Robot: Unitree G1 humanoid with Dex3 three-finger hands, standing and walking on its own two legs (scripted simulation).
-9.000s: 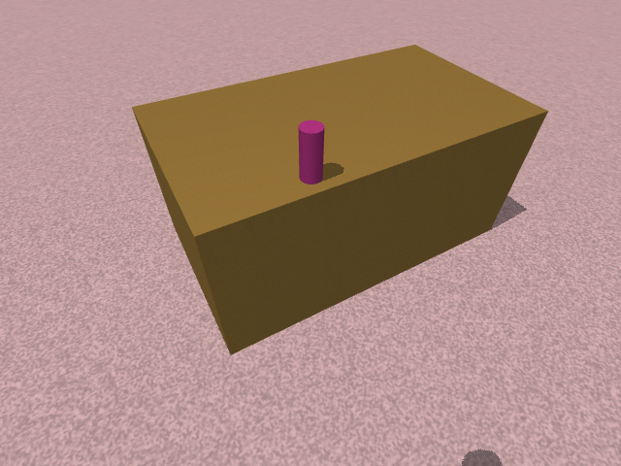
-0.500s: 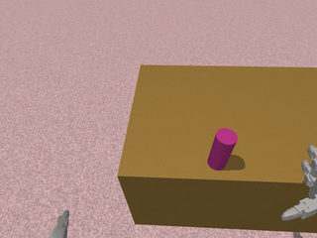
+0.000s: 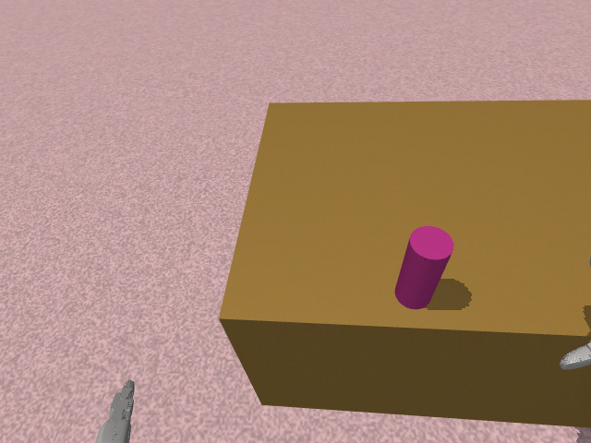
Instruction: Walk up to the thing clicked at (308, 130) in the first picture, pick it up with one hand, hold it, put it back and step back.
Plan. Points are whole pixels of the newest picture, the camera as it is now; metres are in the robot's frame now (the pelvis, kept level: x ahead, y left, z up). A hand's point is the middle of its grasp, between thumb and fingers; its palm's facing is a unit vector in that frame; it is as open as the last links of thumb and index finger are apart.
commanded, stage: go down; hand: right
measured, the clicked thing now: (421, 270) +0.43 -0.18 -0.06
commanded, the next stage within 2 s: none
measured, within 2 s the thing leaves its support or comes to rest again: neither
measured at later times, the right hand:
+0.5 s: hand out of the picture +0.34 -0.35 +0.05, palm faces +0.19 +0.98 +0.01, open 17.3 cm
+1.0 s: hand out of the picture +0.35 -0.37 +0.05, palm faces +0.19 +0.98 +0.02, open 17.5 cm
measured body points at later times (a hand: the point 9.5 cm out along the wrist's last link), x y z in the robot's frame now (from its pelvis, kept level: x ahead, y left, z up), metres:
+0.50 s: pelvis +0.00 +0.00 -0.02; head +0.06 -0.03 +0.43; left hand +0.16 +0.27 -0.07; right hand +0.32 -0.40 +0.06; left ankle +0.01 +0.14 -0.71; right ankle +0.01 -0.12 -0.71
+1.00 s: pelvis +0.00 -0.01 -0.03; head +0.07 -0.05 +0.42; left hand +0.15 +0.26 -0.07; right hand +0.34 -0.42 +0.05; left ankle +0.01 +0.14 -0.71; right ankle +0.01 -0.12 -0.71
